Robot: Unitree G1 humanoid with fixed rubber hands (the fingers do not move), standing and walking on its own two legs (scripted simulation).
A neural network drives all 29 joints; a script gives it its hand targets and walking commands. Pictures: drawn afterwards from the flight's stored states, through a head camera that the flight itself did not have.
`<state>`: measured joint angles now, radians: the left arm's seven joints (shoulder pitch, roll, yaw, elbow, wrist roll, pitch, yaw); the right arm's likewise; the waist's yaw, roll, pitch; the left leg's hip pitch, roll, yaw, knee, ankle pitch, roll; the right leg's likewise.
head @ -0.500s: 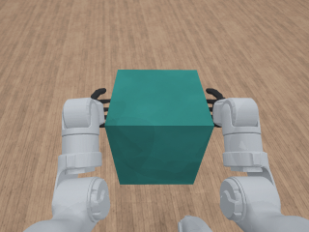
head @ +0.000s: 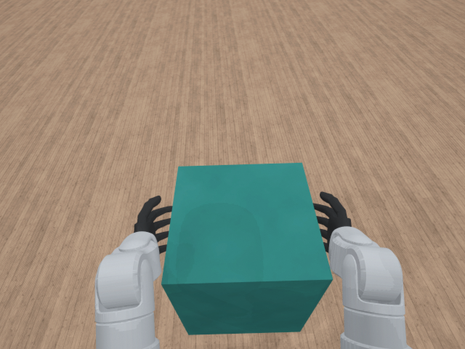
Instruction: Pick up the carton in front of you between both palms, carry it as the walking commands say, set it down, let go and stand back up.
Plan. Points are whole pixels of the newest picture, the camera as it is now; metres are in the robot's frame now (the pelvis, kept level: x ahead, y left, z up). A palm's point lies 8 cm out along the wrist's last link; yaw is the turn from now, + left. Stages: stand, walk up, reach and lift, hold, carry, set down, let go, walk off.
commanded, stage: carry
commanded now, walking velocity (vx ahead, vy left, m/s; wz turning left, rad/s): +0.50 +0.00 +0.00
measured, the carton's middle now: (242, 253) +0.28 +0.00 +0.01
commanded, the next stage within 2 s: none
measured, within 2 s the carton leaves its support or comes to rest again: neither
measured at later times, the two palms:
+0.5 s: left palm (160, 129) +0.58 +0.18 +0.06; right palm (287, 128) +0.56 -0.12 +0.07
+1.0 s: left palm (191, 57) +0.89 +0.13 +0.09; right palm (289, 54) +0.90 -0.17 +0.08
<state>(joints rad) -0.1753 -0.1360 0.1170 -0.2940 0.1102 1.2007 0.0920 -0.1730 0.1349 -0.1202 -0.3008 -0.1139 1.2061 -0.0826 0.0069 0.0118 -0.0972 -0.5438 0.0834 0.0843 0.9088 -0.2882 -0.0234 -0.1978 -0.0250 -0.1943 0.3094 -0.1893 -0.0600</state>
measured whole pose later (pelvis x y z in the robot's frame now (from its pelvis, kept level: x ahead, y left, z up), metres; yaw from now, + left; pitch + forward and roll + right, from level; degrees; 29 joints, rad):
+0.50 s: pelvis +0.31 +0.05 +0.00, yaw -3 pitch +4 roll -1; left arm -0.13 -0.13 0.10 -0.27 0.13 1.19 0.09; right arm -0.12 0.13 -0.10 -0.26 -0.11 1.17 -0.08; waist -0.02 -0.02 -0.09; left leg -0.26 0.04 0.23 0.33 -0.15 0.06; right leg -0.58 -0.11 -0.08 0.95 -0.24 0.01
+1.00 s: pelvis +0.63 -0.03 +0.00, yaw +0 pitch +4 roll +2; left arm -0.17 -0.14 0.13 -0.33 0.10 1.22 0.09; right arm -0.19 0.14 -0.10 -0.33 -0.12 1.23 -0.09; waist 0.02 0.02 -0.08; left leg -0.60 0.11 0.08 0.98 -0.21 -0.01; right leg -0.21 -0.05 -0.24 0.32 -0.19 -0.06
